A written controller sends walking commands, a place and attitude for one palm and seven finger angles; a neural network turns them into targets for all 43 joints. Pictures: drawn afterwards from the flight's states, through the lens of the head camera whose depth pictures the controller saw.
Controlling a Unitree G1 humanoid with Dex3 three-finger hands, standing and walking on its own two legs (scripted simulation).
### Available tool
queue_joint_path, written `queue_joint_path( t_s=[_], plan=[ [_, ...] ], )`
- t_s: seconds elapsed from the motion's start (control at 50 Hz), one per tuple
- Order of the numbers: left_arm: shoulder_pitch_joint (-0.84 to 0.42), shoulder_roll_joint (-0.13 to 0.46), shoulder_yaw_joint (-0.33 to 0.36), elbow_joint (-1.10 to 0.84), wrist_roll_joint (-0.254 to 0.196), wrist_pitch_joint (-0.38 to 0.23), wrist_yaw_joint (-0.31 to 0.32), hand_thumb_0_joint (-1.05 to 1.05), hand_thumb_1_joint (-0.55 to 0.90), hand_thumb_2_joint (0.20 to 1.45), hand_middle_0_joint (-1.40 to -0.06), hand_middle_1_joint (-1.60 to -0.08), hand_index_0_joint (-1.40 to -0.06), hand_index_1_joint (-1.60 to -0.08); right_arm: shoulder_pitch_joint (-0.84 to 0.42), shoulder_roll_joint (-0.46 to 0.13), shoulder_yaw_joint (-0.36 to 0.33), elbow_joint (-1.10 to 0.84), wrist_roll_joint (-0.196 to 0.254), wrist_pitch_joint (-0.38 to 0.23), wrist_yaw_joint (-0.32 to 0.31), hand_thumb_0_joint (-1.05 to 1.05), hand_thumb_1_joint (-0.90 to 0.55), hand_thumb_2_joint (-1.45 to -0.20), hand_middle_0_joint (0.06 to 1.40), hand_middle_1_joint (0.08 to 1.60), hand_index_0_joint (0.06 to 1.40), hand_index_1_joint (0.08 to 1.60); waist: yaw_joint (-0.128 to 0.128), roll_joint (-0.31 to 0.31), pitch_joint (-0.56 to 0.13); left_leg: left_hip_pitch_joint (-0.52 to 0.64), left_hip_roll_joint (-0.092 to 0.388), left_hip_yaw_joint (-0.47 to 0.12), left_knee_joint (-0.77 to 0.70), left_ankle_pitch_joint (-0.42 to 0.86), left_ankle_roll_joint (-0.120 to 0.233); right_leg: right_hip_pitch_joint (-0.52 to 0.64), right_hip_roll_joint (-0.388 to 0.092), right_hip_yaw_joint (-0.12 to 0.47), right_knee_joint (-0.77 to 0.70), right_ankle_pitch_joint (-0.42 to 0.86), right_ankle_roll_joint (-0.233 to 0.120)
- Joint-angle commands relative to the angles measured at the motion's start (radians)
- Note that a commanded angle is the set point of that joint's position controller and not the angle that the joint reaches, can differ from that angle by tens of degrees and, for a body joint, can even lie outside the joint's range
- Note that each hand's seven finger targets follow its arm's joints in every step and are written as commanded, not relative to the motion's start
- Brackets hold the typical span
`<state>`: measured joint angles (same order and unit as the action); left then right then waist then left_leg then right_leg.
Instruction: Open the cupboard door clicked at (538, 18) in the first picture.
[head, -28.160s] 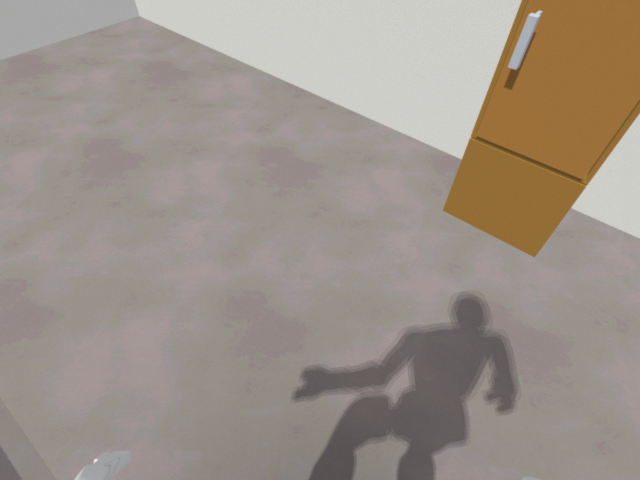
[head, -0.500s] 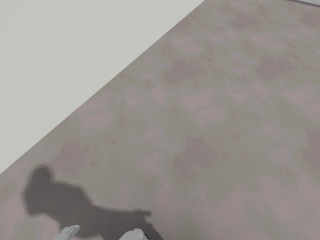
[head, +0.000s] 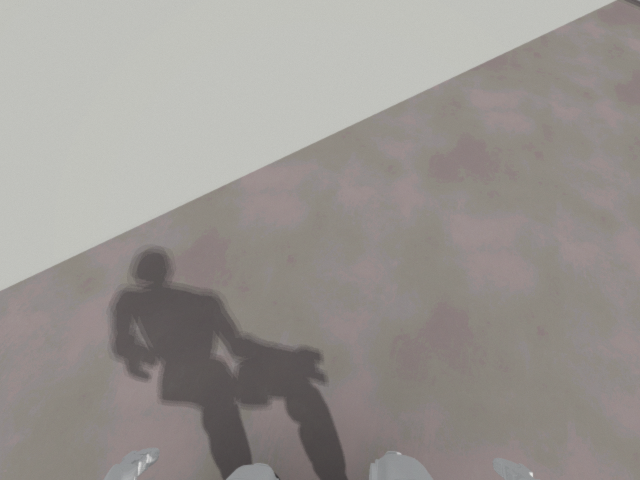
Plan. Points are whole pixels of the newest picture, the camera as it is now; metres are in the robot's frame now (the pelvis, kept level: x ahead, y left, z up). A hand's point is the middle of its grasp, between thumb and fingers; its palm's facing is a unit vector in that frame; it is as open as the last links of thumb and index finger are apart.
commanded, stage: turn to face it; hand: left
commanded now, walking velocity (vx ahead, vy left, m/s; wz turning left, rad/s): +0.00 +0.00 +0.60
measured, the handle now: out of the picture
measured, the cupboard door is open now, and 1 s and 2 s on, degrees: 45 45 45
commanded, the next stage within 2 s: none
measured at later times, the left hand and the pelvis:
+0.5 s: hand out of the picture +0.02 +0.20 -0.18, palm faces +0.33 -0.92 -0.22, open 7.4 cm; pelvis +0.02 -0.02 +0.00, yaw +19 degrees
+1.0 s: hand out of the picture -0.01 +0.14 -0.16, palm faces +0.58 -0.78 -0.23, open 7.4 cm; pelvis +0.05 -0.06 +0.01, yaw +37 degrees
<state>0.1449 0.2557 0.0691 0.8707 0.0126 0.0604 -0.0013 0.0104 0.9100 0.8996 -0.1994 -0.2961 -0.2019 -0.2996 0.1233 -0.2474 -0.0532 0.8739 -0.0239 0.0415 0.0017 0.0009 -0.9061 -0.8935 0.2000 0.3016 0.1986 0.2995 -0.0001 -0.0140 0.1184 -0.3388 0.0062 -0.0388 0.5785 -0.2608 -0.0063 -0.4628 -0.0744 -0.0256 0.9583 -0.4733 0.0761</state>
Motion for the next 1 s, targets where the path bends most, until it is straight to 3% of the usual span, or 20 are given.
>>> queue_joint_path(
  t_s=[0.0, 0.04, 0.08, 0.12, 0.18, 0.28, 0.34, 0.36, 0.38, 0.4, 0.42, 0.5, 0.66, 0.68, 0.72, 0.74, 0.76, 0.82, 0.92, 0.98],
  plan=[
    [0.088, 0.071, 0.021, -0.062, 0.002, -0.034, 0.003, 0.0, 0.9, 0.9, -0.2, -0.3, -0.2, -0.3, -0.038, -0.223, -0.069, -0.08, -0.003, -0.011, -0.008, 0.0, -0.9, -0.9, 0.2, 0.3, 0.2, 0.3, 0.014, 0.186, -0.17, -0.016, 0.18, -0.215, -0.177, 0.107, 0.128, 0.198, 0.059, -0.038, -0.245, 0.095, -0.006],
    [0.163, 0.11, 0.033, -0.05, 0.007, -0.046, 0.007, 0.0, 0.9, 0.9, -0.2, -0.3, -0.2, -0.3, -0.07, -0.192, -0.07, -0.094, 0.006, -0.005, -0.004, 0.0, -0.9, -0.9, 0.2, 0.3, 0.2, 0.3, 0.058, 0.095, -0.164, -0.141, 0.107, -0.18, -0.072, -0.013, 0.073, 0.361, 0.032, -0.018, -0.469, 0.198, -0.016],
    [0.167, 0.257, 0.053, -0.073, 0.024, -0.059, 0.024, 0.0, 0.9, 0.9, -0.2, -0.3, -0.2, -0.3, -0.075, -0.095, -0.053, -0.132, 0.015, -0.007, 0.007, 0.0, -0.9, -0.9, 0.2, 0.3, 0.2, 0.3, 0.086, -0.355, -0.151, -0.297, -0.072, 0.026, 0.429, -0.367, -0.033, 0.343, -0.411, 0.467, -0.756, 0.144, -0.195],
    [0.065, 0.187, 0.04, -0.1, 0.019, -0.06, 0.034, 0.0, 0.9, 0.9, -0.2, -0.3, -0.2, -0.3, -0.036, -0.108, -0.06, -0.116, 0.011, 0.002, 0.016, 0.0, -0.9, -0.9, 0.2, 0.3, 0.2, 0.3, 0.017, -0.205, -0.135, -0.238, 0.007, -0.019, 0.626, -0.292, -0.021, 0.219, -0.368, 0.315, -0.71, 0.196, -0.232],
    [0.012, 0.132, 0.02, -0.104, 0.015, -0.061, 0.03, 0.0, 0.9, 0.9, -0.2, -0.3, -0.2, -0.3, -0.022, -0.082, -0.047, -0.078, 0.01, 0.011, 0.028, 0.0, -0.9, -0.9, 0.2, 0.3, 0.2, 0.3, -0.011, -0.257, -0.12, -0.211, 0.032, 0.053, 0.561, -0.221, -0.055, 0.265, -0.247, 0.065, -0.618, 0.525, -0.187],
    [0.129, 0.185, 0.037, -0.059, 0.018, -0.066, 0.03, 0.0, 0.9, 0.9, -0.2, -0.3, -0.2, -0.3, -0.071, -0.036, -0.021, -0.087, 0.019, -0.007, 0.032, 0.0, -0.9, -0.9, 0.2, 0.3, 0.2, 0.3, 0.047, -0.178, -0.185, -0.102, -0.003, 0.153, 0.151, -0.196, -0.053, 0.442, -0.271, -0.013, -0.483, 0.811, -0.177],
    [0.105, 0.183, 0.042, -0.054, 0.003, -0.063, 0.021, 0.0, 0.9, 0.9, -0.2, -0.3, -0.2, -0.3, 0.038, -0.081, -0.031, -0.062, 0.014, -0.018, 0.029, 0.0, -0.9, -0.9, 0.2, 0.3, 0.2, 0.3, -0.014, -0.125, -0.226, 0.124, -0.008, 0.139, -0.132, 0.051, -0.027, 0.346, -0.245, -0.091, -0.321, 0.745, -0.096],
    [0.097, 0.144, 0.036, -0.077, -0.004, -0.059, 0.016, 0.0, 0.9, 0.9, -0.2, -0.3, -0.2, -0.3, 0.109, -0.168, -0.053, -0.047, 0.006, -0.027, 0.023, 0.0, -0.9, -0.9, 0.2, 0.3, 0.2, 0.3, -0.053, 0.061, -0.279, 0.311, 0.14, -0.043, -0.175, 0.282, 0.035, 0.153, -0.182, -0.136, -0.149, 0.489, -0.037],
    [0.039, 0.069, 0.011, -0.121, -0.008, -0.054, 0.01, 0.0, 0.9, 0.9, -0.2, -0.3, -0.2, -0.3, 0.188, -0.275, -0.083, -0.037, 0.001, -0.028, 0.011, 0.0, -0.9, -0.9, 0.2, 0.3, 0.2, 0.3, -0.103, 0.334, -0.274, 0.417, 0.407, -0.395, -0.197, 0.716, 0.198, -0.138, -0.045, -0.123, 0.073, -0.165, 0.032],
    [-0.024, 0.099, 0.011, -0.138, 0.001, -0.041, 0.017, 0.0, 0.9, 0.9, -0.2, -0.3, -0.2, -0.3, 0.233, -0.285, -0.082, -0.012, 0.001, -0.019, 0.001, 0.0, -0.9, -0.9, 0.2, 0.3, 0.2, 0.3, -0.113, 0.221, -0.273, 0.394, 0.435, -0.377, -0.162, 0.777, 0.273, -0.166, -0.047, 0.005, 0.181, -0.184, 0.012],
    [-0.043, 0.098, 0.012, -0.144, 0.002, -0.038, 0.02, 0.0, 0.9, 0.9, -0.2, -0.3, -0.2, -0.3, 0.201, -0.263, -0.073, -0.023, -0.002, -0.023, -0.005, 0.0, -0.9, -0.9, 0.2, 0.3, 0.2, 0.3, -0.092, 0.137, -0.229, 0.321, 0.401, -0.328, -0.178, 0.616, 0.266, -0.166, -0.054, 0.021, 0.205, -0.124, 0.007],
    [0.004, 0.082, 0.019, -0.079, 0.002, -0.027, 0.012, 0.0, 0.9, 0.9, -0.2, -0.3, -0.2, -0.3, 0.06, -0.191, -0.051, -0.049, 0.0, -0.031, -0.02, 0.0, -0.9, -0.9, 0.2, 0.3, 0.2, 0.3, -0.021, 0.188, -0.172, 0.203, 0.236, -0.201, -0.197, 0.495, 0.17, -0.09, -0.027, 0.035, 0.148, 0.036, 0.01],
    [0.085, 0.072, 0.021, -0.062, -0.003, -0.04, 0.009, 0.0, 0.9, 0.9, -0.2, -0.3, -0.2, -0.3, -0.009, -0.204, -0.069, -0.061, 0.001, -0.012, -0.01, 0.0, -0.9, -0.9, 0.2, 0.3, 0.2, 0.3, 0.022, 0.169, -0.176, 0.008, 0.163, -0.245, -0.152, 0.212, 0.122, 0.258, 0.067, -0.027, -0.37, 0.156, -0.012],
    [0.124, 0.099, 0.029, -0.053, -0.002, -0.047, 0.014, 0.0, 0.9, 0.9, -0.2, -0.3, -0.2, -0.3, -0.022, -0.182, -0.067, -0.07, 0.009, -0.01, -0.008, 0.0, -0.9, -0.9, 0.2, 0.3, 0.2, 0.3, 0.045, 0.109, -0.178, -0.073, 0.124, -0.229, -0.095, 0.135, 0.087, 0.368, 0.039, -0.004, -0.505, 0.228, -0.02],
    [0.153, 0.245, 0.055, -0.064, 0.021, -0.061, 0.029, 0.0, 0.9, 0.9, -0.2, -0.3, -0.2, -0.3, -0.035, -0.086, -0.054, -0.11, 0.019, -0.011, 0.003, 0.0, -0.9, -0.9, 0.2, 0.3, 0.2, 0.3, 0.077, -0.325, -0.17, -0.272, -0.084, 0.021, 0.35, -0.336, -0.037, 0.413, -0.395, 0.419, -0.735, 0.25, -0.194],
    [0.123, 0.226, 0.044, -0.07, 0.014, -0.061, 0.033, 0.0, 0.9, 0.9, -0.2, -0.3, -0.2, -0.3, -0.027, -0.117, -0.058, -0.102, 0.011, -0.006, 0.008, 0.0, -0.9, -0.9, 0.2, 0.3, 0.2, 0.3, 0.054, -0.237, -0.161, -0.25, -0.022, -0.02, 0.541, -0.356, -0.025, 0.324, -0.422, 0.373, -0.709, 0.31, -0.25],
    [0.048, 0.174, 0.031, -0.085, 0.013, -0.061, 0.033, 0.0, 0.9, 0.9, -0.2, -0.3, -0.2, -0.3, -0.001, -0.1, -0.056, -0.089, 0.008, 0.0, 0.014, 0.0, -0.9, -0.9, 0.2, 0.3, 0.2, 0.3, 0.008, -0.192, -0.137, -0.24, -0.001, -0.024, 0.606, -0.276, -0.029, 0.284, -0.341, 0.262, -0.687, 0.329, -0.239],
    [0.021, 0.126, 0.018, -0.088, 0.01, -0.062, 0.035, 0.0, 0.9, 0.9, -0.2, -0.3, -0.2, -0.3, -0.009, -0.082, -0.048, -0.059, 0.013, 0.011, 0.024, 0.0, -0.9, -0.9, 0.2, 0.3, 0.2, 0.3, -0.006, -0.248, -0.135, -0.233, 0.029, 0.039, 0.561, -0.221, -0.06, 0.347, -0.249, 0.057, -0.598, 0.654, -0.198],
    [0.099, 0.173, 0.034, -0.059, 0.019, -0.065, 0.031, 0.0, 0.9, 0.9, -0.2, -0.3, -0.2, -0.3, -0.072, -0.039, -0.027, -0.075, 0.02, 0.0, 0.035, 0.0, -0.9, -0.9, 0.2, 0.3, 0.2, 0.3, 0.04, -0.179, -0.151, -0.116, 0.009, 0.129, 0.221, -0.203, -0.056, 0.409, -0.273, -0.004, -0.531, 0.734, -0.187],
    [0.102, 0.188, 0.041, -0.052, 0.009, -0.062, 0.023, 0.0, 0.9, 0.9, -0.2, -0.3, -0.2, -0.3, -0.007, -0.058, -0.027, -0.061, 0.015, -0.009, 0.03, 0.0, -0.9, -0.9, 0.2, 0.3, 0.2, 0.3, 0.01, -0.156, -0.186, 0.035, -0.019, 0.159, -0.007, -0.052, -0.04, 0.372, -0.255, -0.065, -0.414, 0.72, -0.132]
  ],
)
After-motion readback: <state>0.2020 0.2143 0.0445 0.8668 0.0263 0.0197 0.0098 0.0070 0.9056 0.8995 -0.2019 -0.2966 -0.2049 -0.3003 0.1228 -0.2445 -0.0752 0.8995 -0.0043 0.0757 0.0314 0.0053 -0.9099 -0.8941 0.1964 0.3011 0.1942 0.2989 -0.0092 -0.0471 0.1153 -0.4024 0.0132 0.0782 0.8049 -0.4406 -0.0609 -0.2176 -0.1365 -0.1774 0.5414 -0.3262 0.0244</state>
